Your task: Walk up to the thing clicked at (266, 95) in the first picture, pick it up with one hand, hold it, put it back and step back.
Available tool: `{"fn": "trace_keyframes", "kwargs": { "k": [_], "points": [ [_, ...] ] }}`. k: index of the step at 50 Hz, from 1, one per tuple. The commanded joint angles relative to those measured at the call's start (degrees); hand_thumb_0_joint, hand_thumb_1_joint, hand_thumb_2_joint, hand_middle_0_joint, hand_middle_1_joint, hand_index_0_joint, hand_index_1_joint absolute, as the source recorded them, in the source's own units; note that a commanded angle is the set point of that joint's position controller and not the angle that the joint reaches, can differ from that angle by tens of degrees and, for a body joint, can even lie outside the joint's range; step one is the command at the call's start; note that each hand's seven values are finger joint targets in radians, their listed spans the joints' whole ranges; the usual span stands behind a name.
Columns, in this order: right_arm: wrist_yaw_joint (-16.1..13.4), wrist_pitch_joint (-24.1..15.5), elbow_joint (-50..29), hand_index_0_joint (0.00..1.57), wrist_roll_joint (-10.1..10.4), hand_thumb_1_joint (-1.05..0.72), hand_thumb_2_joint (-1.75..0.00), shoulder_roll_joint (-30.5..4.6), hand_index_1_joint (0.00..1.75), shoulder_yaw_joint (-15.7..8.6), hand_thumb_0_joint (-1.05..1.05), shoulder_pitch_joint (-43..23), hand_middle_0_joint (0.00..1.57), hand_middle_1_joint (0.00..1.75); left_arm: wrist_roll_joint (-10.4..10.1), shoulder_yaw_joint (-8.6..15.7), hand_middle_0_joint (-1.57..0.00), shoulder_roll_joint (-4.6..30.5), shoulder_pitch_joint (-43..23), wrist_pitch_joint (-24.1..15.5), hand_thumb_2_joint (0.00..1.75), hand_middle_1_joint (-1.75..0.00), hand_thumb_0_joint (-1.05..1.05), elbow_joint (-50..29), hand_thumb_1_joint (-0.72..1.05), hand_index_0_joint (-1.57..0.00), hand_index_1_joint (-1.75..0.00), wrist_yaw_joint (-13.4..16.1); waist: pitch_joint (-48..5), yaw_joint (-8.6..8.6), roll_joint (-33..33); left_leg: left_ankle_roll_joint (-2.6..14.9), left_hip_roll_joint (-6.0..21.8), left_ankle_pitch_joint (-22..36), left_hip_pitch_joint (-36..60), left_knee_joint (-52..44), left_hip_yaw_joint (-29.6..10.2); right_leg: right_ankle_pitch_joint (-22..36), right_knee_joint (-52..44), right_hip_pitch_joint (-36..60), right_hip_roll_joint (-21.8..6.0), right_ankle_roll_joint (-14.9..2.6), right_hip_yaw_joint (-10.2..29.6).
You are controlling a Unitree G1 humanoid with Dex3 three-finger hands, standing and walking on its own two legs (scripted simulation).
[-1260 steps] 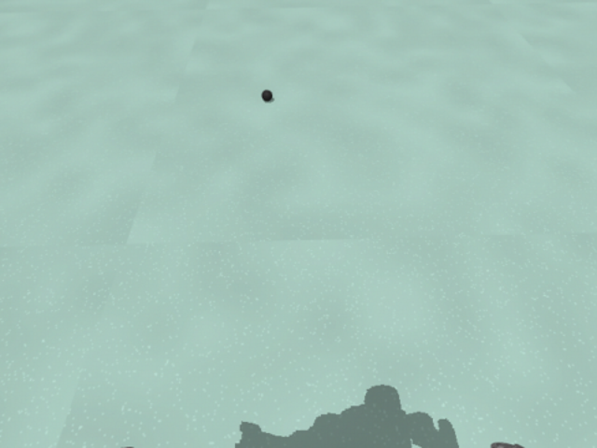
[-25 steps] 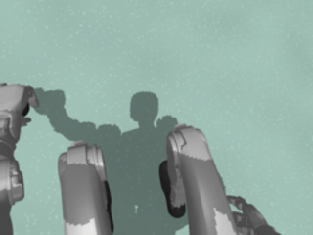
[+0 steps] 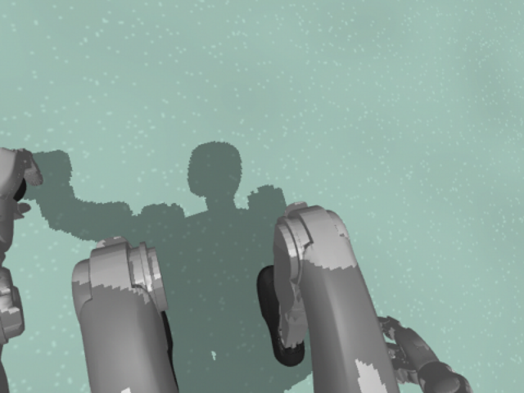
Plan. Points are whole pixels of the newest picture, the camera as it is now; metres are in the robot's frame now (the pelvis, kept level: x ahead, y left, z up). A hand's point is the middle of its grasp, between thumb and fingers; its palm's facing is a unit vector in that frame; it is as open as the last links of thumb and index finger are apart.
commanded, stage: rest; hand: left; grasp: from above
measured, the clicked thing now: (0, 186) +0.42 +0.34 -0.23
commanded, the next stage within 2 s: open in 1.20 s
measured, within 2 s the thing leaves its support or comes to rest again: rests again in 0.70 s
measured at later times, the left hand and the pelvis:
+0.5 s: hand (20, 198) +0.40 +0.32 -0.24, palm faces -0.46 -0.15 -0.87, open 6.5 cm; pelvis +0.00 +0.00 -0.02, yaw -2 degrees
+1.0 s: hand (26, 193) +0.41 +0.32 -0.26, palm faces -0.44 -0.13 -0.89, open 6.6 cm; pelvis +0.00 +0.01 -0.02, yaw -4 degrees
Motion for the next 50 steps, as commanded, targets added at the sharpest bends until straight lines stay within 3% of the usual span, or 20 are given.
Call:
{"fn": "trace_keyframes", "kwargs": {
  "k": [1, 4, 5, 7, 9, 11, 13, 15, 17, 18, 22, 24, 26, 30, 35, 43, 45, 47, 49, 50],
  "points": [
    [0.0, -0.8, 0.4, 0.20, -0.3, -0.90, -0.89, -15.5, 0.30, -3.9, 0.00, 11.8, 0.20, 0.30, -1.5, 1.1, -0.82, 16.1, -16.5, 0.4, 0.66, -0.95, 0.00, -6.4, 0.65, -0.95, -0.81, 3.2, -38.9, -1.12, 19.2, 2.18, -0.5, 14.4, 31.2, -13.1, 6.0, 16.5, -11.6, 17.7, 1.7, -3.84, -6.3],
    [0.5, -1.2, 0.3, 0.20, -0.6, -0.90, -0.89, -16.2, 0.30, -3.3, 0.00, 12.1, 0.20, 0.30, -1.8, 1.7, -0.83, 17.4, -16.4, 0.1, 0.67, -0.95, 0.00, -5.8, 0.66, -0.95, -0.82, 3.1, -37.8, -1.36, 19.7, 2.12, -0.5, 15.4, 30.4, -12.4, 5.8, 17.1, -11.0, 18.4, 1.7, -3.79, -6.7],
    [0.5, -1.2, -0.1, 0.20, -0.6, -0.90, -0.89, -16.3, 0.30, -3.0, 0.00, 11.7, 0.20, 0.30, -2.3, 2.2, -0.82, 16.4, -13.7, 0.2, 0.65, -0.94, 0.00, -4.2, 0.65, -0.95, -0.81, 3.2, -37.3, -0.30, 19.5, 1.98, -0.6, 15.4, 30.3, -13.2, 5.6, 16.5, -11.2, 18.3, 1.7, -3.77, -7.0],
    [0.8, -1.4, -0.1, 0.20, -0.9, -0.90, -0.89, -16.7, 0.30, -3.0, 0.00, 11.6, 0.20, 0.30, -1.8, 2.3, -0.82, 17.7, -15.4, -0.4, 0.66, -0.97, 0.00, -4.9, 0.67, -0.96, -0.83, 3.2, -37.2, -1.27, 20.9, 1.62, -0.4, 15.7, 31.8, -12.6, 5.1, 16.3, -10.0, 17.0, 1.8, -3.95, -7.7],
    [1.1, -1.3, -0.2, 0.20, -1.0, -0.90, -0.90, -16.3, 0.30, -2.7, 0.00, 11.3, 0.20, 0.30, -1.5, 2.7, -0.81, 17.9, -13.4, -0.6, 0.66, -0.98, 0.00, -4.8, 0.66, -0.95, -0.84, 3.3, -39.3, -0.44, 21.5, 1.63, -0.4, 16.6, 32.6, -12.6, 5.2, 17.8, -9.9, 19.0, 2.0, -3.70, -7.5],
    [1.4, -1.3, -0.7, 0.20, -1.3, -0.90, -0.89, -17.0, 0.30, -2.6, 0.00, 11.0, 0.20, 0.30, -1.1, 4.0, -0.83, 20.5, -14.5, -1.2, 0.69, -0.97, 0.00, -6.5, 0.66, -0.96, -0.84, 3.9, -39.3, -0.66, 23.0, 1.51, -0.4, 17.5, 32.5, -12.2, 5.2, 18.8, -9.2, 19.7, 2.1, -3.81, -7.7],
    [1.8, -1.3, -0.4, 0.20, -2.0, -0.90, -0.90, -17.6, 0.30, -2.4, 0.00, 11.1, 0.20, 0.30, -0.8, 3.9, -0.84, 19.5, -13.8, -1.2, 0.71, -0.97, 0.00, -4.9, 0.66, -0.96, -0.84, 4.1, -38.0, -1.31, 22.0, 1.50, -0.3, 17.6, 31.7, -11.3, 5.2, 18.5, -9.1, 19.0, 2.1, -3.73, -8.3],
    [1.9, -1.4, -0.8, 0.20, -2.1, -0.90, -0.90, -17.5, 0.30, -1.9, 0.00, 10.2, 0.20, 0.30, -0.9, 4.3, -0.84, 21.0, -14.4, -1.7, 0.70, -0.97, 0.00, -4.8, 0.68, -0.96, -0.85, 4.6, -37.9, -1.39, 22.1, 1.51, -0.1, 16.2, 30.8, -11.0, 5.0, 17.8, -9.0, 19.2, 2.5, -3.96, -8.2],
    [2.0, -1.5, -0.6, 0.20, -2.3, -0.90, -0.90, -17.6, 0.30, -1.5, 0.00, 10.6, 0.20, 0.30, -0.7, 4.1, -0.84, 20.6, -13.8, -1.9, 0.69, -0.96, 0.00, -3.9, 0.67, -0.96, -0.84, 4.9, -36.6, -1.49, 21.8, 1.59, -0.2, 15.2, 29.8, -11.1, 4.9, 16.7, -9.4, 19.1, 2.5, -3.89, -8.3],
    [2.2, -1.8, -0.2, 0.20, -2.4, -0.90, -0.90, -17.0, 0.30, -1.1, 0.00, 10.4, 0.20, 0.30, -0.3, 2.2, -0.85, 19.6, -14.3, -1.6, 0.70, -0.97, 0.00, -2.0, 0.68, -0.97, -0.84, 4.9, -35.6, -2.11, 21.9, 1.68, -0.1, 13.8, 29.3, -10.3, 5.2, 16.1, -9.3, 18.5, 2.6, -3.91, -7.9],
    [2.3, -2.5, -0.5, 0.20, -3.0, -0.90, -0.89, -18.1, 0.30, -0.5, 0.00, 9.5, 0.20, 0.30, -0.4, 3.3, -0.82, 22.2, -15.5, -2.3, 0.68, -0.97, 0.00, -1.9, 0.68, -0.96, -0.84, 6.0, -34.2, -2.30, 21.7, 1.66, 0.0, 11.3, 28.0, -10.6, 4.5, 13.7, -9.3, 17.2, 2.8, -4.05, -8.7],
    [2.4, -2.8, -0.5, 0.20, -3.0, -0.90, -0.89, -18.2, 0.30, -0.2, 0.00, 8.9, 0.20, 0.30, -0.2, 2.2, -0.82, 21.3, -15.1, -2.5, 0.65, -0.96, 0.00, -0.4, 0.69, -0.96, -0.82, 6.3, -32.4, -2.65, 20.8, 1.72, 0.0, 9.7, 26.5, -10.5, 4.3, 12.0, -9.5, 16.2, 3.0, -4.12, -9.0],
    [2.5, -3.3, -0.4, 0.20, -3.3, -0.90, -0.90, -18.7, 0.30, 0.2, 0.00, 9.5, 0.20, 0.30, 0.3, 1.5, -0.83, 21.0, -16.0, -2.6, 0.67, -0.96, 0.00, 0.1, 0.68, -0.96, -0.83, 6.5, -32.3, -3.58, 20.8, 1.70, 0.0, 10.5, 28.1, -10.0, 4.1, 12.7, -9.0, 16.2, 2.9, -3.79, -9.3],
    [2.9, -4.1, 0.1, 0.20, -3.9, -0.90, -0.89, -18.9, 0.30, 0.9, 0.00, 8.8, 0.20, 0.30, 0.3, 2.3, -0.82, 22.2, -14.4, -2.7, 0.69, -0.99, 0.00, 1.3, 0.69, -0.96, -0.85, 8.3, -32.3, -2.93, 21.6, 1.56, 0.1, 11.0, 27.7, -10.8, 3.6, 13.3, -8.7, 17.2, 3.2, -3.71, -9.7],
    [3.8, -5.5, 0.1, 0.20, -4.5, -0.90, -0.90, -18.8, 0.30, 1.9, 0.00, 8.3, 0.20, 0.30, 0.7, 0.2, -0.80, 21.4, -15.9, -1.6, 0.65, -0.99, 0.00, 3.2, 0.67, -0.95, -0.84, 9.1, -31.3, -4.18, 23.8, 1.36, 0.3, 11.1, 29.0, -10.2, 3.5, 14.0, -8.1, 16.5, 3.3, -3.47, -9.9],
    [5.4, -7.0, 0.0, 0.20, -4.9, -0.90, -0.90, -20.0, 0.30, 2.7, 0.00, 8.4, 0.20, 0.30, -0.3, 2.5, -0.76, 24.0, -15.7, -0.8, 0.64, -1.00, 0.00, 1.8, 0.63, -0.91, -0.85, 10.8, -32.7, -4.49, 25.6, 0.95, 0.6, 16.3, 31.0, -10.0, 2.8, 18.8, -7.1, 19.2, 3.3, -3.41, -10.7],
    [5.7, -7.0, 0.1, 0.20, -4.7, -0.90, -0.90, -19.7, 0.30, 2.9, 0.00, 7.9, 0.20, 0.30, -0.7, 1.7, -0.76, 22.8, -14.5, -0.3, 0.65, -0.99, 0.00, 2.9, 0.60, -0.90, -0.85, 10.9, -32.5, -4.24, 24.8, 0.97, 0.7, 15.8, 30.2, -10.1, 2.7, 18.5, -7.3, 19.4, 3.5, -3.63, -10.4],
    [6.0, -7.4, -0.3, 0.20, -4.8, -0.90, -0.90, -20.2, 0.30, 2.9, 0.00, 8.3, 0.20, 0.30, -0.6, 0.9, -0.74, 22.5, -15.9, -0.4, 0.64, -1.00, 0.00, 4.2, 0.60, -0.89, -0.85, 10.5, -31.0, -5.57, 24.7, 0.97, 0.8, 15.3, 30.1, -9.9, 2.6, 18.2, -7.2, 18.3, 3.3, -3.46, -10.8],
    [6.2, -7.8, -0.1, 0.20, -4.6, -0.90, -0.90, -20.3, 0.30, 3.0, 0.00, 7.9, 0.20, 0.30, -1.2, 0.4, -0.74, 22.5, -15.6, -0.3, 0.64, -1.01, 0.00, 4.9, 0.61, -0.89, -0.86, 10.1, -30.4, -5.13, 24.6, 1.10, 0.8, 13.4, 28.8, -9.9, 2.4, 16.7, -7.8, 18.4, 3.4, -3.74, -10.5],
    [6.0, -7.9, -0.5, 0.20, -4.6, -0.90, -0.90, -20.7, 0.30, 3.0, 0.00, 7.7, 0.20, 0.30, -1.7, 1.7, -0.75, 23.6, -15.0, -0.4, 0.65, -1.02, 0.00, 4.6, 0.61, -0.89, -0.87, 10.2, -30.7, -4.79, 23.4, 1.15, 0.7, 13.4, 28.7, -10.1, 2.2, 16.4, -8.1, 18.7, 3.4, -3.71, -10.8]
  ]
}}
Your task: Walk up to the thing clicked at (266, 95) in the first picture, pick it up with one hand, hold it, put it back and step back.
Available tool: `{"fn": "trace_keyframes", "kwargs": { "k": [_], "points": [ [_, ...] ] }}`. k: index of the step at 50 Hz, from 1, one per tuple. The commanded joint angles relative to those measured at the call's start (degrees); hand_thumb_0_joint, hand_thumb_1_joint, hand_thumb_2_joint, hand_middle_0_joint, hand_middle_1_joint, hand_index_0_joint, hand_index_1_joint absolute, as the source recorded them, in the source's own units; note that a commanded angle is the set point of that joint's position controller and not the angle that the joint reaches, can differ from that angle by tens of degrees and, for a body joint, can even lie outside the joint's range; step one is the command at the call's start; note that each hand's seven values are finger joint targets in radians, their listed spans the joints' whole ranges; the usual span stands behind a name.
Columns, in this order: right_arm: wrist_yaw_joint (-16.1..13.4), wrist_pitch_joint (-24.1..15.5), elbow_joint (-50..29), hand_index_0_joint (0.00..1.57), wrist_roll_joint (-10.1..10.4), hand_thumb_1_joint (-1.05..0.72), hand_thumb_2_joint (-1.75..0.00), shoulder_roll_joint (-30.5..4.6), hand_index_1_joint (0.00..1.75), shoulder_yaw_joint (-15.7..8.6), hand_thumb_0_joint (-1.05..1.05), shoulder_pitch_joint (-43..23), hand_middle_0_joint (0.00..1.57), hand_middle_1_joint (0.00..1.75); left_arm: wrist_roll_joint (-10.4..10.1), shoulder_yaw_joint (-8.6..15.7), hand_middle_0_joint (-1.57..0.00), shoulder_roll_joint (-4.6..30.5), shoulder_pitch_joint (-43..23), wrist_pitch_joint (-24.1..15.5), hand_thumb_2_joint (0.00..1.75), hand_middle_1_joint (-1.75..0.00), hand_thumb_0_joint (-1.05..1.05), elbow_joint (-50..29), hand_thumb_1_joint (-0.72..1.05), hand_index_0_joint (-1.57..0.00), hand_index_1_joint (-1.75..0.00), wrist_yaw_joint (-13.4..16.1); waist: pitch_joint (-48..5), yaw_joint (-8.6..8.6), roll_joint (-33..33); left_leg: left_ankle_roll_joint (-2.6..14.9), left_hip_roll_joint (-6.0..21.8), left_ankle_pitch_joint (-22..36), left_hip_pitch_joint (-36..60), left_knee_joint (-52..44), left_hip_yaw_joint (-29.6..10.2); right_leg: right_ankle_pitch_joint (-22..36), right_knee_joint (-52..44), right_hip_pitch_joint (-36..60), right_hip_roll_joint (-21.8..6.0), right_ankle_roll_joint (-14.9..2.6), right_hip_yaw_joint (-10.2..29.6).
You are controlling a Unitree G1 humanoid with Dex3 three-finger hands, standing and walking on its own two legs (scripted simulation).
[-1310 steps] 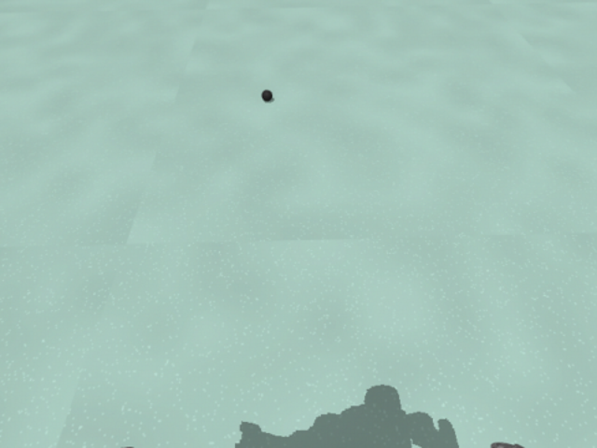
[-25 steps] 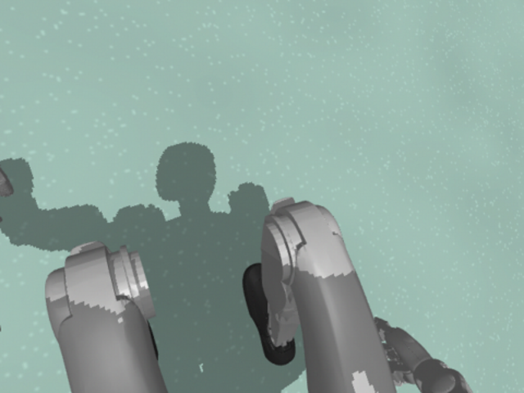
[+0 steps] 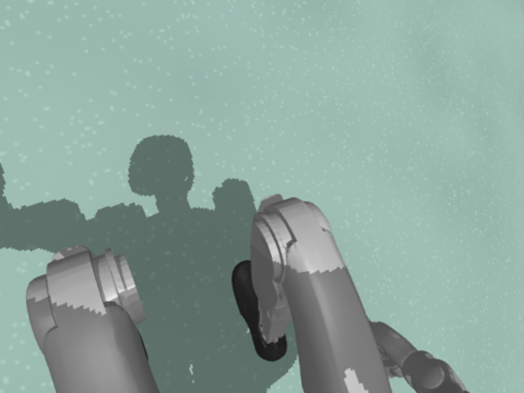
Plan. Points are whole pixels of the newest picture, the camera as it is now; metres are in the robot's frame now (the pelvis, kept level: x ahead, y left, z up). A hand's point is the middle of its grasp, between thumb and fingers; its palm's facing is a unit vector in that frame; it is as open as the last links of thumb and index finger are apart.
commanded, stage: rest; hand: left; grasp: from above
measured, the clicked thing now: out of the picture +0.41 +0.36 -0.25
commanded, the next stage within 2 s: open in 0.20 s
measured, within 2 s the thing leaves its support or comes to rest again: neither
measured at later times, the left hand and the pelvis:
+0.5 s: hand out of the picture +0.39 +0.34 -0.24, palm faces -0.44 -0.15 -0.88, open 8.2 cm; pelvis -0.01 +0.00 +0.00, yaw -1 degrees
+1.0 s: hand out of the picture +0.39 +0.35 -0.24, palm faces -0.46 -0.18 -0.87, open 13.6 cm; pelvis -0.01 +0.00 +0.00, yaw -1 degrees
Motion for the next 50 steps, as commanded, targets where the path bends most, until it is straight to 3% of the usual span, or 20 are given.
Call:
{"fn": "trace_keyframes", "kwargs": {
  "k": [1, 4, 6, 10, 11, 12, 13, 15, 20, 21, 22, 31, 33, 38, 39, 44, 45, 46, 48, 50],
  "points": [
    [-0.5, -0.7, -0.2, 0.20, 0.8, -0.90, -0.90, -18.8, 0.30, -5.3, 0.00, 9.5, 0.20, 0.30, -1.8, 0.9, -0.74, 16.1, -12.4, -0.2, 0.65, -1.02, 0.00, -5.6, 0.60, -0.89, -0.87, 2.3, -36.7, -0.43, 27.4, 1.20, 0.7, 15.4, 29.0, -16.7, 6.7, 16.4, -11.1, 18.1, 1.8, -4.62, -7.4],
    [-0.3, -0.8, -0.3, 0.20, 0.3, -0.90, -0.90, -19.3, 0.30, -5.1, 0.00, 10.7, 0.20, 0.30, -1.3, 1.3, -0.73, 17.6, -12.7, -0.4, 0.64, -1.02, 0.00, -4.9, 0.59, -0.88, -0.87, 1.7, -36.8, -1.37, 26.1, 1.42, 0.8, 15.9, 28.7, -15.6, 7.0, 17.2, -11.1, 19.6, 1.8, -4.52, -7.1],
    [-0.4, -0.6, -0.1, 0.20, 0.3, -0.90, -0.90, -19.2, 0.30, -4.8, 0.00, 10.7, 0.20, 0.30, -2.2, 2.3, -0.74, 17.8, -12.0, -0.8, 0.64, -1.00, 0.00, -4.7, 0.58, -0.88, -0.85, 1.7, -37.7, -1.04, 26.2, 1.40, 1.0, 17.3, 28.9, -15.8, 6.5, 18.5, -11.1, 20.8, 2.1, -4.46, -7.5],
    [-0.5, -0.9, -0.7, 0.20, 0.2, -0.90, -0.90, -19.5, 0.30, -4.3, 0.00, 9.4, 0.20, 0.30, -1.6, -0.3, -0.73, 17.1, -14.2, -1.7, 0.62, -0.98, 0.00, -4.2, 0.58, -0.87, -0.84, 1.1, -35.0, -2.25, 26.4, 1.29, 1.0, 14.4, 28.1, -15.6, 6.3, 15.7, -11.2, 19.1, 2.0, -4.60, -7.7],
    [-0.6, -0.9, -0.4, 0.20, 0.1, -0.90, -0.90, -19.7, 0.30, -4.0, 0.00, 9.5, 0.20, 0.30, -1.6, 0.2, -0.73, 17.9, -13.7, -1.7, 0.61, -0.99, 0.00, -3.1, 0.57, -0.87, -0.85, 1.1, -34.6, -2.40, 25.8, 1.38, 1.1, 13.5, 27.4, -15.3, 6.3, 15.3, -11.4, 19.2, 2.1, -4.70, -7.6],
    [-0.6, -1.2, -1.4, 0.20, 0.2, -0.90, -0.90, -19.6, 0.30, -3.8, 0.00, 9.1, 0.20, 0.30, -1.8, -1.7, -0.73, 16.0, -14.7, -1.9, 0.60, -0.97, 0.00, -3.6, 0.57, -0.87, -0.83, 0.9, -34.0, -2.63, 25.8, 1.34, 0.9, 13.6, 27.8, -15.5, 6.4, 15.1, -11.3, 18.5, 2.0, -4.48, -7.7],
    [-0.7, -1.1, -0.5, 0.20, 0.0, -0.90, -0.90, -19.9, 0.30, -3.8, 0.00, 8.9, 0.20, 0.30, -1.8, -0.6, -0.72, 17.6, -13.9, -2.2, 0.59, -0.97, 0.00, -3.3, 0.57, -0.87, -0.82, 1.3, -33.9, -2.03, 25.8, 1.34, 1.0, 12.7, 27.2, -16.1, 6.1, 14.2, -11.8, 18.6, 2.2, -4.68, -7.9],
    [-0.9, -1.0, -1.2, 0.20, -0.1, -0.90, -0.90, -20.0, 0.30, -3.4, 0.00, 8.8, 0.20, 0.30, -1.7, -1.4, -0.73, 16.9, -12.8, -2.3, 0.59, -0.94, 0.00, -2.6, 0.56, -0.86, -0.80, 1.5, -33.8, -2.09, 25.7, 1.32, 1.0, 13.3, 27.5, -16.0, 6.1, 14.7, -12.0, 18.9, 2.3, -4.54, -8.0],
    [-0.6, -1.5, -0.4, 0.20, -0.4, -0.89, -0.90, -20.0, 0.30, -2.9, 0.00, 8.7, 0.20, 0.30, -1.7, -3.1, -0.45, 15.5, -13.5, -2.3, 0.64, -0.95, 0.00, -3.2, 0.16, -0.56, -0.84, 2.2, -33.8, -2.40, 26.5, 1.04, 1.2, 13.7, 29.0, -16.4, 5.6, 15.1, -11.6, 18.7, 2.5, -4.52, -8.4],
    [-0.6, -1.7, -1.1, 0.20, -0.4, -0.89, -0.90, -20.4, 0.30, -3.1, 0.00, 7.6, 0.20, 0.30, -1.7, -2.0, -0.41, 17.0, -13.2, -2.3, 0.64, -0.96, 0.00, -3.2, 0.10, -0.52, -0.85, 2.6, -33.7, -1.87, 26.3, 0.93, 1.3, 13.1, 28.6, -16.5, 5.3, 14.6, -11.4, 18.1, 2.5, -4.78, -8.4],
    [-0.6, -1.7, -0.1, 0.20, -0.4, -0.89, -0.90, -20.2, 0.30, -2.8, 0.00, 8.3, 0.20, 0.30, -1.9, -3.5, -0.38, 15.7, -13.6, -2.2, 0.64, -0.95, 0.00, -3.4, 0.06, -0.49, -0.84, 2.9, -32.6, -2.11, 26.8, 0.99, 1.2, 12.5, 27.7, -17.0, 5.4, 13.9, -11.9, 17.8, 2.5, -4.71, -8.4],
    [0.1, -2.8, 0.0, 0.20, -0.1, -0.89, -0.90, -20.4, 0.30, -2.8, 0.00, 7.8, 0.20, 0.30, -2.2, -4.3, -0.23, 14.9, -13.5, 0.0, 0.85, -1.01, 0.00, -2.9, -0.24, -0.28, -0.96, 4.1, -32.8, -1.94, 26.8, 0.89, 1.4, 12.5, 28.1, -17.2, 5.1, 14.5, -12.4, 17.8, 2.5, -4.81, -8.0],
    [0.4, -3.2, -1.3, 0.20, -0.1, -0.89, -0.90, -21.1, 0.30, -2.7, 0.00, 7.6, 0.20, 0.30, -2.1, -2.6, -0.18, 17.2, -14.3, 0.2, 0.86, -1.03, 0.00, -3.6, -0.29, -0.23, -0.97, 4.1, -33.3, -2.16, 26.7, 0.97, 1.4, 13.1, 28.3, -16.8, 5.0, 15.4, -11.9, 18.5, 2.3, -4.76, -8.0],
    [0.8, -3.7, -0.6, 0.20, 0.1, -0.89, -0.90, -21.1, 0.30, -2.7, 0.00, 8.8, 0.20, 0.30, -2.4, -0.3, -0.09, 19.1, -13.9, 0.8, 0.90, -1.05, 0.00, -2.4, -0.42, -0.13, -1.01, 3.0, -33.3, -2.31, 27.4, 0.74, 1.6, 14.6, 29.1, -16.5, 4.9, 16.4, -11.3, 19.1, 2.1, -4.79, -8.0],
    [0.8, -3.8, -1.3, 0.20, 0.1, -0.89, -0.90, -21.3, 0.30, -3.0, 0.00, 8.7, 0.20, 0.30, -2.9, -1.3, -0.09, 17.4, -13.9, 0.9, 0.92, -1.05, 0.00, -2.7, -0.44, -0.12, -1.01, 2.5, -33.2, -2.77, 26.9, 0.80, 1.5, 14.5, 28.8, -16.7, 4.9, 16.1, -11.8, 19.0, 2.1, -4.73, -8.2],
    [0.6, -3.8, -1.5, 0.20, 0.1, -0.89, -0.90, -21.1, 0.30, -3.0, 0.00, 9.9, 0.20, 0.30, -3.6, -0.3, -0.06, 18.5, -12.5, 0.4, 0.98, -1.05, 0.00, -2.9, -0.51, -0.07, -1.04, 0.0, -33.1, -2.74, 27.7, 0.98, 1.4, 14.3, 28.6, -16.7, 5.3, 16.1, -12.3, 20.2, 2.2, -4.70, -8.0],
    [0.4, -3.5, -1.8, 0.20, 0.5, -0.89, -0.90, -21.4, 0.30, -3.4, 0.00, 9.5, 0.20, 0.30, -4.1, -0.2, -0.06, 18.0, -11.0, 0.1, 0.99, -1.04, 0.00, -3.5, -0.52, -0.06, -1.03, -0.3, -34.1, -1.74, 27.7, 0.72, 1.4, 15.4, 29.4, -17.7, 5.0, 16.5, -12.5, 20.6, 2.2, -4.77, -8.1],
    [0.5, -3.4, -1.4, 0.20, 0.6, -0.89, -0.90, -20.9, 0.30, -3.1, 0.00, 9.8, 0.20, 0.30, -3.8, -0.9, -0.06, 18.1, -12.2, -0.1, 0.99, -1.04, 0.00, -3.9, -0.51, -0.06, -1.03, -0.9, -33.6, -2.65, 28.4, 0.77, 1.4, 15.4, 29.6, -16.8, 5.0, 16.8, -11.7, 20.0, 2.0, -4.72, -8.2],
    [0.3, -2.8, -1.7, 0.20, 0.3, -0.89, -0.90, -21.3, 0.30, -3.2, 0.00, 10.0, 0.20, 0.30, -3.9, -0.7, -0.06, 18.3, -11.4, -1.1, 1.01, -1.03, 0.00, -5.0, -0.53, -0.05, -1.04, -1.2, -35.0, -2.28, 29.1, 0.62, 1.6, 16.6, 30.7, -17.5, 4.7, 17.5, -12.0, 21.1, 2.2, -4.77, -8.4],
    [0.4, -2.3, -1.7, 0.20, 0.5, -0.88, -0.90, -20.5, 0.30, -2.5, 0.00, 10.5, 0.20, 0.30, -3.9, -1.1, -0.05, 17.7, -12.3, -2.0, 1.00, -1.03, 0.00, -4.9, -0.52, -0.05, -1.03, -1.5, -34.4, -3.07, 27.7, 0.80, 1.6, 16.9, 30.1, -16.7, 4.7, 18.2, -12.0, 21.4, 2.3, -4.57, -8.6]
  ]
}}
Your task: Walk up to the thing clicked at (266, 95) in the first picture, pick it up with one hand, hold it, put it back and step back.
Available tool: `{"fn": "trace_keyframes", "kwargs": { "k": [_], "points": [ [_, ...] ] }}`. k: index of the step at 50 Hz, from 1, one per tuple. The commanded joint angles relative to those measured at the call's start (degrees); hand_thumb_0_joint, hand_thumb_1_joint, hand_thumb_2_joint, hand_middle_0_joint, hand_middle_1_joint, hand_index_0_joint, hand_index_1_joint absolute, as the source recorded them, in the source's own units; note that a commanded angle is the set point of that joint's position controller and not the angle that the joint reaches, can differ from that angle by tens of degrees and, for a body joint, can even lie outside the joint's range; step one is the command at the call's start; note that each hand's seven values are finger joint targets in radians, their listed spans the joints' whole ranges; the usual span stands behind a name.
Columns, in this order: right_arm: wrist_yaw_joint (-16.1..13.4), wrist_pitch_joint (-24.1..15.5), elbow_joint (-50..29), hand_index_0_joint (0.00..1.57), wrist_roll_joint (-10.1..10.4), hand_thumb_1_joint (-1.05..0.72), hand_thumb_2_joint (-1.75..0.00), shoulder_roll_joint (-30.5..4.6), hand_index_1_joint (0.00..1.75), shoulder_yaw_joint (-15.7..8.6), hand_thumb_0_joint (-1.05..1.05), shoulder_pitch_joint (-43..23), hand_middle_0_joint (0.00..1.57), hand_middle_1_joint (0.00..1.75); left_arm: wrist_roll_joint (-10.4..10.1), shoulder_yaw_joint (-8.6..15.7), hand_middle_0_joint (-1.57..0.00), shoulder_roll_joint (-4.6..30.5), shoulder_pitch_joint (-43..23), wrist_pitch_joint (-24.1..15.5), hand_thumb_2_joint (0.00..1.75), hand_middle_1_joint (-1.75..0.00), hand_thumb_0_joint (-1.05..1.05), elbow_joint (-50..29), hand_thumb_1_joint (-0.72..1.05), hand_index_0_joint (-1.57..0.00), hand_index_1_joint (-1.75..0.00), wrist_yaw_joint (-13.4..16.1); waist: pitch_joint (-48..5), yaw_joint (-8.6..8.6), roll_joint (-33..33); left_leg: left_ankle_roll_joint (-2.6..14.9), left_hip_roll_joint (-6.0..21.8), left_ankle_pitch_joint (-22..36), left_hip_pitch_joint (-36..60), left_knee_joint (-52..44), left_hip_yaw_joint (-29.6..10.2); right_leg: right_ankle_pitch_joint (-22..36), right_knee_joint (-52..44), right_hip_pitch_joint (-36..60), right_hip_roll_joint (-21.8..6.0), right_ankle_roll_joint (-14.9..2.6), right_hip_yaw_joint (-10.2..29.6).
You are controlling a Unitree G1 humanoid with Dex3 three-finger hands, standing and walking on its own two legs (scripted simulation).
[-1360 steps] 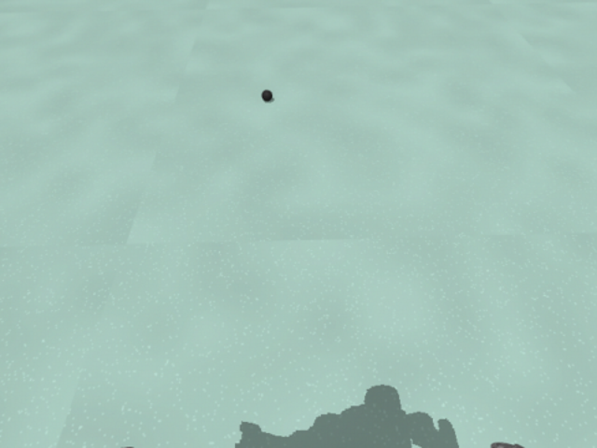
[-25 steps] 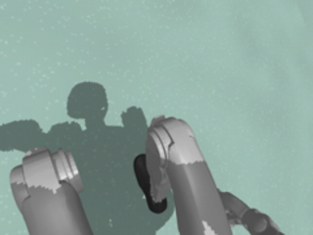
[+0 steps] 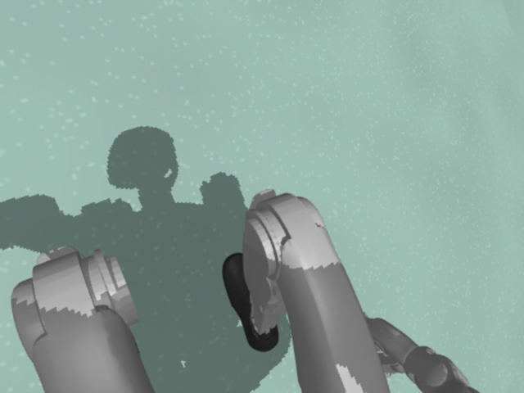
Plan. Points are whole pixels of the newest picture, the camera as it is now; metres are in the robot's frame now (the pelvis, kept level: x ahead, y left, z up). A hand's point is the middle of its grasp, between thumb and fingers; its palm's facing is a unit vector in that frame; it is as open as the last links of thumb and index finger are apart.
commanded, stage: open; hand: left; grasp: from above
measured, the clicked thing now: out of the picture +0.40 +0.37 -0.26
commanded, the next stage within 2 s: withdraw in 0.20 s
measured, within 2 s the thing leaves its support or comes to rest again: neither
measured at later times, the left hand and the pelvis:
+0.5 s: hand out of the picture +0.41 +0.35 -0.23, palm faces -0.34 -0.14 -0.93, open 13.9 cm; pelvis +0.00 +0.00 +0.00, yaw +0 degrees
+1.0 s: hand out of the picture +0.35 +0.35 -0.08, palm faces -0.52 -0.18 -0.83, open 13.8 cm; pelvis -0.02 -0.02 +0.07, yaw +7 degrees
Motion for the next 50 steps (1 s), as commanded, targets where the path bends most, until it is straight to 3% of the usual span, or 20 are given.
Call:
{"fn": "trace_keyframes", "kwargs": {
  "k": [1, 4, 5, 9, 10, 13, 14, 19, 21, 25, 26, 30, 32, 35, 37, 39, 41, 45, 47, 50],
  "points": [
    [-0.5, 0.8, 0.5, 0.20, 0.6, -0.88, -0.90, -17.4, 0.30, -4.3, 0.00, 10.0, 0.20, 0.30, -0.7, -0.5, -0.05, 12.9, -11.7, -2.2, 1.00, -1.03, 0.00, -5.9, -0.51, -0.05, -1.03, 1.2, -37.4, -2.58, 27.9, 0.53, 1.7, 16.3, 29.1, -16.2, 6.2, 17.2, -10.3, 19.5, 1.8, -4.78, -7.2],
    [-0.9, 1.4, 0.5, 0.20, 0.5, -0.88, -0.90, -18.1, 0.30, -4.5, 0.00, 10.3, 0.20, 0.30, -0.1, 0.1, -0.05, 14.1, -11.9, -3.5, 1.00, -1.03, 0.00, -6.1, -0.50, -0.05, -1.03, 2.1, -36.8, -2.67, 27.9, 0.73, 1.7, 15.4, 28.6, -15.9, 6.5, 16.8, -10.9, 19.7, 2.0, -4.77, -7.1],
    [-1.0, 1.3, 0.2, 0.20, 0.7, -0.88, -0.90, -18.6, 0.30, -4.9, 0.00, 9.4, 0.20, 0.30, -0.2, -1.3, -0.05, 12.6, -12.2, -3.8, 0.99, -1.03, 0.00, -6.1, -0.49, -0.05, -1.02, 2.2, -35.7, -2.71, 27.5, 0.61, 1.6, 14.5, 28.5, -16.1, 6.5, 15.8, -10.5, 18.4, 1.9, -4.81, -7.3],
    [-1.2, 1.6, 0.2, 0.20, 0.1, -0.88, -0.89, -18.3, 0.30, -4.4, 0.00, 8.8, 0.20, 0.30, 2.0, -1.1, -0.04, 13.6, -10.8, -4.0, 0.94, -1.05, 0.00, -4.3, -0.46, -0.06, -1.02, 4.0, -35.3, -2.14, 27.7, 0.53, 1.7, 13.0, 28.2, -16.7, 6.4, 14.1, -10.6, 17.6, 2.3, -5.05, -7.5],
    [-1.3, 1.5, 0.5, 0.20, 0.3, -0.88, -0.90, -18.4, 0.30, -4.7, 0.00, 7.6, 0.20, 0.30, 1.9, -2.3, -0.04, 12.3, -11.6, -3.8, 0.95, -1.04, 0.00, -5.3, -0.46, -0.06, -1.02, 4.5, -34.9, -1.88, 27.0, 0.54, 1.6, 12.1, 27.3, -16.5, 6.5, 13.2, -10.8, 16.7, 2.2, -5.09, -7.3],
    [-1.6, 1.3, 1.0, 0.20, 0.0, -0.88, -0.89, -18.5, 0.30, -4.6, 0.00, 7.5, 0.20, 0.30, 2.3, -2.2, -0.04, 12.4, -10.7, -2.7, 0.93, -1.05, 0.00, -3.9, -0.44, -0.07, -1.01, 6.3, -34.7, -1.57, 27.6, 0.49, 1.7, 10.4, 27.5, -18.0, 6.4, 11.5, -11.8, 16.4, 2.6, -5.38, -7.1],
    [-1.4, 0.9, 1.0, 0.20, 0.0, -0.88, -0.89, -18.5, 0.30, -4.7, 0.00, 7.4, 0.20, 0.30, 2.6, -3.5, -0.04, 11.9, -11.2, -2.1, 0.93, -1.04, 0.00, -3.8, -0.44, -0.07, -1.01, 6.5, -33.3, -1.84, 26.8, 0.58, 1.5, 9.5, 26.4, -17.2, 6.5, 10.9, -11.3, 14.9, 2.2, -5.14, -7.1],
    [-1.0, -0.1, 1.4, 0.20, 0.5, -0.89, -0.90, -18.6, 0.30, -5.4, 0.00, 7.4, 0.20, 0.30, 1.5, -2.3, -0.05, 13.3, -12.7, 0.7, 0.96, -1.01, 0.00, -7.2, -0.49, -0.07, -0.98, 7.7, -36.2, -0.77, 28.5, 0.51, 1.9, 10.6, 27.9, -17.7, 6.5, 12.2, -11.7, 16.6, 2.2, -5.24, -6.1],
    [-0.6, -0.4, 1.0, 0.20, 1.1, -0.89, -0.90, -18.4, 0.30, -6.1, 0.00, 8.5, 0.20, 0.30, 0.9, 0.7, -0.05, 16.0, -15.5, 1.5, 0.96, -1.01, 0.00, -14.3, -0.49, -0.07, -0.98, 7.9, -42.0, 0.86, 32.5, 0.21, 1.6, 13.1, 31.2, -18.3, 6.5, 14.3, -10.8, 16.8, 1.8, -5.37, -6.3],
    [0.6, -1.2, 0.8, 0.20, 2.9, -0.89, -0.90, -17.6, 0.30, -8.7, 0.00, 9.0, 0.20, 0.30, -2.0, 3.2, -0.05, 14.7, -12.3, 4.0, 0.98, -0.99, 0.00, -21.3, -0.51, -0.06, -0.97, 4.9, -48.7, 3.27, 39.9, -1.00, 1.5, 18.2, 37.5, -19.2, 7.3, 18.2, -8.8, 16.1, 0.9, -5.80, -5.8],
    [0.6, -0.9, 0.8, 0.20, 3.5, -0.89, -0.90, -17.0, 0.30, -9.5, 0.00, 9.1, 0.20, 0.30, -3.1, 4.0, -0.05, 14.2, -10.9, 4.5, 0.98, -0.99, 0.00, -25.1, -0.52, -0.06, -0.98, 3.8, -51.2, 5.04, 41.8, -1.07, 1.5, 19.1, 38.0, -20.1, 7.7, 18.5, -9.3, 16.7, 0.8, -6.01, -5.5],
    [0.8, 2.1, 0.6, 0.20, 6.9, -0.90, -0.90, -14.7, 0.30, -13.4, 0.00, 10.0, 0.20, 0.30, -7.3, -0.8, -0.06, 5.0, -5.0, 7.8, 1.01, -1.00, 0.00, -34.3, -0.53, -0.06, -1.00, -4.0, -54.7, 8.87, 41.8, -0.73, 0.8, 17.6, 37.2, -24.8, 9.9, 16.0, -13.2, 15.6, 0.7, -6.90, -3.0],
    [0.4, 4.1, -0.2, 0.20, 9.0, -0.90, -0.90, -14.4, 0.30, -15.3, 0.00, 11.3, 0.20, 0.30, -8.8, -3.1, -0.08, 1.8, -4.1, 9.6, 1.00, -1.00, 0.00, -37.4, -0.51, -0.08, -1.00, -9.0, -53.9, 8.84, 36.7, 0.10, 0.7, 17.0, 35.1, -25.6, 10.7, 16.3, -16.1, 16.8, 0.7, -6.62, -1.5],
    [-0.7, 7.2, -0.5, 0.20, 10.8, -0.90, -0.90, -13.4, 0.30, -17.0, 0.00, 14.4, 0.20, 0.30, -10.8, -8.7, -0.10, -5.9, -2.9, 10.9, 0.98, -0.99, 0.00, -40.3, -0.47, -0.10, -0.99, -16.7, -49.2, 5.81, 26.1, 1.20, 0.4, 15.0, 32.8, -28.2, 10.0, 15.5, -19.4, 18.4, 0.4, -6.20, -1.1],
    [-2.3, 8.8, -1.2, 0.20, 11.9, -0.90, -0.90, -13.1, 0.30, -17.6, 0.00, 15.2, 0.20, 0.30, -11.9, -9.4, -0.09, -5.0, -4.4, 10.6, 1.00, -1.01, 0.00, -41.5, -0.48, -0.09, -1.01, -21.0, -47.8, 5.02, 19.7, 2.11, 0.1, 14.3, 32.3, -29.0, 9.4, 15.5, -21.9, 20.6, 0.3, -5.94, -0.4],
    [-3.6, 10.1, -2.1, 0.20, 12.3, -0.90, -0.90, -12.0, 0.30, -17.4, 0.00, 15.6, 0.20, 0.30, -13.2, -10.7, -0.09, -6.7, -3.9, 9.8, 1.00, -1.01, 0.00, -40.8, -0.48, -0.09, -1.01, -24.4, -45.9, 5.09, 14.9, 2.78, -0.6, 14.1, 29.5, -28.9, 10.3, 15.6, -23.7, 23.6, -0.1, -5.70, 0.6],
    [-5.0, 10.9, -3.0, 0.20, 12.4, -0.90, -0.90, -11.0, 0.30, -16.6, 0.00, 15.2, 0.20, 0.30, -13.8, -9.9, -0.09, -6.3, -2.9, 8.3, 1.00, -1.01, 0.00, -37.5, -0.48, -0.09, -1.01, -26.4, -43.1, 5.36, 9.6, 3.45, -1.1, 12.3, 25.6, -28.6, 11.3, 13.3, -25.4, 25.9, -0.4, -5.53, 1.4],
    [-7.9, 12.0, -4.2, 0.20, 11.7, -0.90, -0.90, -10.4, 0.30, -14.7, 0.00, 13.4, 0.20, 0.30, -11.8, -6.6, -0.10, -1.7, -5.6, 2.6, 1.01, -1.01, 0.00, -33.9, -0.48, -0.09, -1.02, -27.2, -39.2, 6.64, 6.5, 3.89, -1.7, 7.7, 21.6, -27.1, 12.8, 6.5, -27.8, 25.6, -0.9, -6.06, 2.9],
    [-8.7, 12.4, -4.5, 0.20, 11.3, -0.90, -0.90, -9.8, 0.30, -13.7, 0.00, 11.8, 0.20, 0.30, -9.8, -5.2, -0.10, 0.7, -7.3, -1.0, 1.01, -1.01, 0.00, -33.3, -0.48, -0.10, -1.02, -25.7, -38.7, 7.39, 9.2, 3.34, -1.7, 4.7, 21.3, -27.2, 13.0, 1.9, -27.0, 23.3, -0.6, -6.43, 3.2],
    [-9.4, 13.0, -4.2, 0.20, 10.4, -0.90, -0.90, -9.8, 0.30, -12.9, 0.00, 10.8, 0.20, 0.30, -5.5, -3.2, -0.11, 3.7, -10.7, -5.3, 0.99, -0.99, 0.00, -35.2, -0.47, -0.11, -0.99, -22.2, -42.9, 8.14, 17.4, 2.18, -1.3, 5.7, 27.3, -27.7, 12.9, 3.2, -24.3, 20.2, -0.4, -6.55, 2.6]
  ]
}}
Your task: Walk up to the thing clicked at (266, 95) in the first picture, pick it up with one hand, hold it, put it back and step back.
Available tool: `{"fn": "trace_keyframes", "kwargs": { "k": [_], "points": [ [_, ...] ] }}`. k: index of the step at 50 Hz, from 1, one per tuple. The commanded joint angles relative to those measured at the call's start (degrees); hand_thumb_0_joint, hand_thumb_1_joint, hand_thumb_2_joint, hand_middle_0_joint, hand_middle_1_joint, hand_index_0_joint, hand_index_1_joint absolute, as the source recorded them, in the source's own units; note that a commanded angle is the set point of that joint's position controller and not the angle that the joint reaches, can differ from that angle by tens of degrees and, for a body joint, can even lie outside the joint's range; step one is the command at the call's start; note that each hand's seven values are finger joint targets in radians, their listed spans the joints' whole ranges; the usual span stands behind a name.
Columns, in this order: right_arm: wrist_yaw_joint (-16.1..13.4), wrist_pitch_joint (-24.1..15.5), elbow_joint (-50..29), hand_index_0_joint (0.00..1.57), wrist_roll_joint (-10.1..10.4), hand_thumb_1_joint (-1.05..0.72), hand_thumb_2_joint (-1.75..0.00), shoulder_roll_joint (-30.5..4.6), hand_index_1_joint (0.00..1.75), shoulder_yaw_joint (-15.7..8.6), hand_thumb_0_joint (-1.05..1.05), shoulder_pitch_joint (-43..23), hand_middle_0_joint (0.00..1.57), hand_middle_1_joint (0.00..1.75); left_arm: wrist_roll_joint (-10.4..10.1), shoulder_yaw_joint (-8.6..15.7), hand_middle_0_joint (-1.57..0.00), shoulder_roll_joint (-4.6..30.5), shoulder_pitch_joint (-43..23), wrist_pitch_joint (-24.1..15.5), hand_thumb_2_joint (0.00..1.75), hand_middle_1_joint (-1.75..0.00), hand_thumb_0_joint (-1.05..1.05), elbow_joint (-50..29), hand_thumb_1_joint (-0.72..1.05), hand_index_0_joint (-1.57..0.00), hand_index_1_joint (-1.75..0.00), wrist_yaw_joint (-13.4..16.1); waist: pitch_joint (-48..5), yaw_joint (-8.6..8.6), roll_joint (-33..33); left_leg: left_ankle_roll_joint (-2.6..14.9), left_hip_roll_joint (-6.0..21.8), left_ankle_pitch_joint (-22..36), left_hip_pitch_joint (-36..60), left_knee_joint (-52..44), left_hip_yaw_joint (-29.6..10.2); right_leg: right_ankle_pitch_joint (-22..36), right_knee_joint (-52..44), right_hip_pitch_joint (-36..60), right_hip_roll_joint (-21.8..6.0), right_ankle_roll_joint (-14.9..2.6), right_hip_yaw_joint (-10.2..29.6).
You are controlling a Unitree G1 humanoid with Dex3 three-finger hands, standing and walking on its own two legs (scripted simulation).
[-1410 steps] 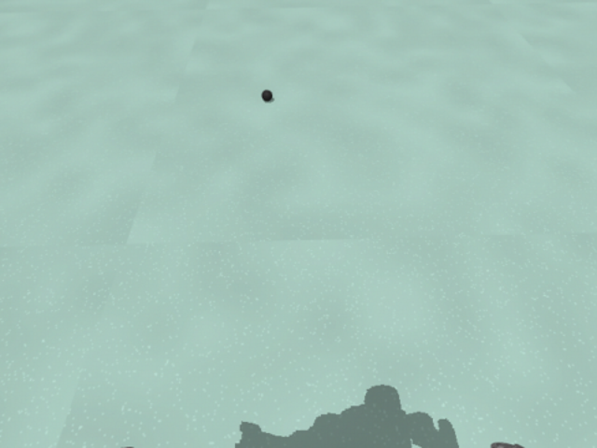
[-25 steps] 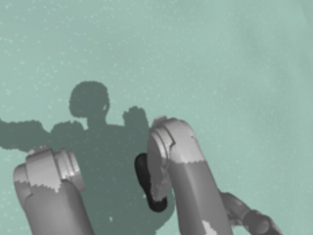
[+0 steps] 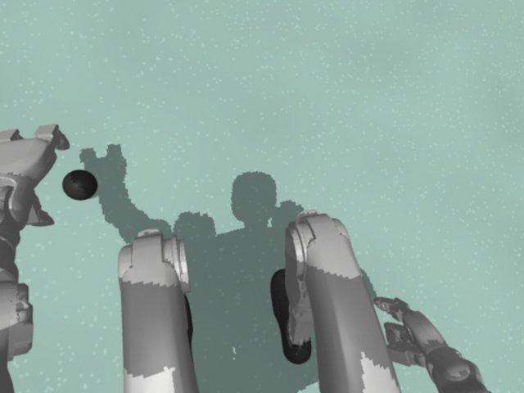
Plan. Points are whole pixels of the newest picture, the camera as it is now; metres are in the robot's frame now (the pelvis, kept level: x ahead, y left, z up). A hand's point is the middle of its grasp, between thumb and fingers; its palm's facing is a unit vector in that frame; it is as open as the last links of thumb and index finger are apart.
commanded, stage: withdraw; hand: left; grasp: from above
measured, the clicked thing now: (80, 185) +0.47 +0.33 -0.33
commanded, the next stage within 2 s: home in 0.26 s
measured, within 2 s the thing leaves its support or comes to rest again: neither
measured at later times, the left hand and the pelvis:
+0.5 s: hand (41, 163) +0.46 +0.33 -0.16, palm faces -0.39 -0.06 -0.92, open 13.3 cm; pelvis +0.01 +0.01 -0.01, yaw +0 degrees
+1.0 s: hand out of the picture +0.29 +0.27 +0.06, palm faces -0.21 -0.73 -0.65, open 7.6 cm; pelvis +0.02 +0.01 +0.16, yaw +4 degrees
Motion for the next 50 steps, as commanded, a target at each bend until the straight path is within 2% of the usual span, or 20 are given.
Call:
{"fn": "trace_keyframes", "kwargs": {
  "k": [1, 3, 5, 8, 10, 15, 18, 19, 20, 23, 28, 30, 31, 33, 36, 37, 40, 43, 45, 50],
  "points": [
    [-2.0, 1.0, -0.5, 0.20, -1.0, -0.90, -0.90, -11.1, 0.30, -2.9, 0.00, 8.3, 0.20, 0.30, 4.8, 5.7, -0.12, 20.0, -19.9, -6.1, 1.00, -0.99, 0.00, -8.8, -0.48, -0.11, -1.00, 6.6, -33.3, -1.21, 13.8, 1.79, -1.2, 0.5, 20.5, -10.6, 6.0, 0.6, -11.7, 13.9, 2.3, -4.17, -1.9],
    [-2.0, 1.4, 0.0, 0.20, -1.7, -0.90, -0.90, -11.5, 0.30, -2.9, 0.00, 8.3, 0.20, 0.30, 7.0, 5.8, -0.10, 19.3, -20.4, -6.9, 1.00, -0.99, 0.00, -5.8, -0.50, -0.09, -1.00, 9.9, -34.3, -1.77, 16.4, 1.29, -1.1, 1.2, 23.0, -10.8, 5.6, 0.9, -10.1, 11.5, 2.3, -4.32, -2.9],
    [-2.2, 1.3, 0.6, 0.20, -2.3, -0.90, -0.90, -11.8, 0.30, -3.0, 0.00, 8.6, 0.20, 0.30, 8.3, 4.2, -0.07, 16.8, -22.8, -7.2, 1.01, -1.01, 0.00, -3.1, -0.52, -0.07, -1.01, 12.8, -32.0, -3.74, 17.4, 1.12, -1.1, -0.2, 23.6, -11.0, 5.2, 0.0, -9.8, 8.2, 2.2, -4.27, -4.1],
    [-2.8, 0.9, 1.9, 0.20, -3.0, -0.90, -0.90, -13.0, 0.30, -4.0, 0.00, 9.5, 0.20, 0.30, 10.0, 7.4, -0.07, 21.1, -25.0, -6.0, 1.01, -1.02, 0.00, -3.0, -0.53, -0.07, -1.02, 17.5, -36.0, -2.83, 21.0, 0.80, -0.9, 0.5, 27.3, -11.5, 4.4, 1.1, -7.8, 6.7, 1.6, -4.05, -5.1],
    [-2.6, 0.4, 2.7, 0.20, -3.2, -0.90, -0.90, -13.3, 0.30, -4.9, 0.00, 10.8, 0.20, 0.30, 10.8, 7.1, -0.07, 20.3, -25.5, -4.2, 1.01, -1.01, 0.00, -2.7, -0.52, -0.07, -1.01, 19.4, -38.1, -3.56, 24.0, 0.64, -1.0, 1.8, 29.4, -12.3, 4.1, 3.3, -6.0, 5.2, 1.1, -3.71, -5.9],
    [-2.3, -0.8, 3.8, 0.20, -2.7, -0.90, -0.90, -13.2, 0.30, -6.1, 0.00, 13.3, 0.20, 0.30, 8.9, 7.2, -0.07, 18.8, -24.2, 1.6, 0.99, -1.00, 0.00, 1.3, -0.51, -0.08, -1.00, 20.4, -41.3, -3.14, 23.5, 0.90, -1.0, 4.5, 29.9, -12.5, 4.5, 6.4, -6.4, 5.4, 0.7, -3.64, -5.6],
    [-2.0, -1.0, 3.9, 0.20, -2.1, -0.89, -0.89, -12.4, 0.30, -6.3, 0.00, 14.9, 0.20, 0.30, 7.7, 5.7, -0.08, 16.5, -19.0, 4.5, 0.97, -1.00, 0.00, 2.5, -0.47, -0.10, -0.98, 18.3, -42.2, -1.83, 21.0, 1.22, -1.3, 6.7, 29.1, -13.0, 5.4, 8.6, -8.1, 8.5, 0.7, -3.92, -4.9],
    [-1.8, -1.0, 3.9, 0.20, -1.6, -0.89, -0.89, -12.5, 0.30, -6.6, 0.00, 15.4, 0.20, 0.30, 7.2, 6.5, -0.16, 17.6, -17.9, 5.2, 0.92, -0.92, 0.00, 1.3, -0.39, -0.18, -0.90, 17.3, -42.6, -1.31, 21.1, 1.35, -1.6, 7.5, 29.0, -13.4, 5.6, 9.3, -8.2, 9.9, 0.6, -3.94, -4.6],
    [-1.6, -1.0, 3.4, 0.20, -1.3, -0.89, -0.89, -12.5, 0.30, -7.0, 0.00, 15.7, 0.20, 0.30, 6.1, 7.1, -0.23, 18.2, -16.9, 5.7, 0.96, -0.84, 0.00, -1.1, -0.32, -0.21, -0.82, 16.2, -44.4, -0.33, 20.8, 1.40, -1.5, 8.3, 30.0, -14.0, 5.6, 10.0, -8.8, 11.9, 0.5, -4.04, -4.3],
    [-1.5, -0.4, 1.4, 0.20, 0.1, -0.89, -0.90, -12.2, 0.30, -8.4, 0.00, 16.3, 0.20, 0.30, 1.6, 9.3, -0.22, 18.7, -14.2, 6.7, 0.93, -0.65, 0.00, -9.5, -0.08, -0.20, -0.67, 13.1, -49.7, 1.23, 18.7, 1.70, -1.6, 11.2, 32.7, -15.4, 6.0, 12.7, -11.0, 18.3, 0.4, -3.89, -3.4],
    [-2.1, 0.5, -1.0, 0.20, 2.5, -0.90, -0.90, -10.5, 0.30, -9.5, 0.00, 16.5, 0.20, 0.30, -6.6, 7.5, -0.19, 12.2, -2.5, 8.3, 0.82, -0.42, 0.00, -21.3, 0.32, -0.18, -0.43, 6.0, -49.3, 1.90, 12.1, 2.44, -1.6, 10.8, 32.4, -19.6, 5.8, 13.0, -17.2, 25.6, 0.6, -3.24, -2.3],
    [-2.5, 0.9, -2.6, 0.20, 3.3, -0.90, -0.90, -9.8, 0.30, -9.8, 0.00, 15.7, 0.20, 0.30, -11.3, 7.5, -0.20, 9.9, 2.7, 9.2, 0.85, -0.39, 0.00, -29.1, 0.48, -0.19, -0.40, 3.0, -50.7, 3.26, 9.6, 2.77, -1.5, 10.6, 33.5, -21.7, 6.4, 13.1, -20.7, 30.1, 0.9, -2.94, -1.4],
    [-2.8, 1.1, -3.1, 0.20, 3.6, -0.90, -0.90, -9.4, 0.30, -9.9, 0.00, 15.4, 0.20, 0.30, -13.9, 6.3, -0.20, 6.3, 7.5, 10.0, 0.89, -0.40, 0.00, -30.4, 0.56, -0.20, -0.41, 1.6, -48.5, 3.17, 8.2, 2.79, -1.5, 10.3, 33.4, -23.0, 6.4, 13.0, -22.2, 31.1, 0.8, -2.81, -1.2],
    [-3.5, 1.0, -4.2, 0.20, 4.3, -0.90, -0.90, -8.9, 0.30, -10.0, 0.00, 13.9, 0.20, 0.30, -19.2, 5.0, -0.21, 2.9, 11.4, 11.2, 0.91, -0.40, 0.00, -36.6, 0.64, -0.20, -0.40, -0.8, -45.1, 3.16, 6.8, 2.80, -1.2, 8.8, 34.2, -25.6, 6.0, 12.2, -24.6, 31.6, 0.9, -2.79, -0.9],
    [-5.1, 1.0, -4.9, 0.20, 5.3, -0.90, -0.90, -8.3, 0.30, -10.3, 0.00, 11.4, 0.20, 0.30, -25.3, 6.2, -0.20, 2.5, 14.5, 12.8, 0.91, -0.34, 0.00, -44.9, 0.80, -0.20, -0.34, -3.2, -41.9, 4.08, 6.8, 2.53, -0.7, 6.4, 37.4, -29.8, 5.0, 9.9, -28.1, 33.3, 0.7, -3.14, -0.4],
    [-5.5, 0.9, -5.6, 0.20, 5.4, -0.90, -0.90, -7.7, 0.30, -10.1, 0.00, 10.2, 0.20, 0.30, -26.7, 4.5, -0.20, 0.2, 17.4, 13.3, 0.91, -0.31, 0.00, -46.0, 0.88, -0.20, -0.31, -3.9, -39.6, 4.16, 7.5, 2.33, -0.3, 5.7, 38.2, -31.8, 4.6, 9.3, -28.8, 33.6, 0.7, -3.13, -0.4],
    [-6.7, 0.5, -6.9, 0.20, 6.3, -0.90, -0.90, -7.4, 0.30, -9.9, 0.00, 7.6, 0.20, 0.30, -30.8, 4.8, -0.20, -1.5, 21.3, 14.7, 0.90, -0.30, 0.00, -51.4, 0.90, -0.20, -0.30, -5.1, -37.0, 5.19, 8.6, 1.89, 0.4, 3.7, 43.3, -37.1, 2.8, 7.3, -31.3, 34.4, 0.3, -3.28, -0.2],
    [-7.9, -0.3, -8.8, 0.20, 6.9, -0.90, -0.90, -6.8, 0.30, -9.5, 0.00, 5.5, 0.20, 0.30, -34.5, 3.1, -0.20, -5.4, 25.2, 16.3, 0.90, -0.30, 0.00, -56.3, 0.90, -0.20, -0.30, -5.7, -35.1, 4.75, 9.7, 1.75, 0.6, 0.9, 47.5, -42.1, 2.4, 5.6, -34.9, 36.9, 0.3, -3.18, 0.1],
    [-8.7, -1.1, -9.7, 0.20, 7.2, -0.90, -0.90, -6.7, 0.30, -9.1, 0.00, 4.1, 0.20, 0.30, -37.2, 4.2, -0.20, -5.6, 28.1, 17.8, 0.90, -0.30, 0.00, -60.1, 0.90, -0.20, -0.30, -5.6, -34.6, 5.19, 11.1, 1.54, 0.7, -0.1, 51.2, -45.5, 1.9, 4.9, -37.1, 39.0, 0.1, -3.13, 0.3],
    [-10.7, -2.6, -12.6, 0.20, 7.9, -0.90, -0.90, -5.6, 0.30, -8.0, 0.00, 1.3, 0.20, 0.30, -44.3, 3.7, -0.20, -10.0, 37.3, 22.5, 0.90, -0.30, 0.00, -66.5, 0.90, -0.20, -0.30, -5.4, -31.5, 5.02, 9.9, 1.45, 0.5, -4.2, 58.5, -53.5, 0.7, 2.2, -44.3, 44.9, 0.2, -2.92, 0.9]
  ]
}}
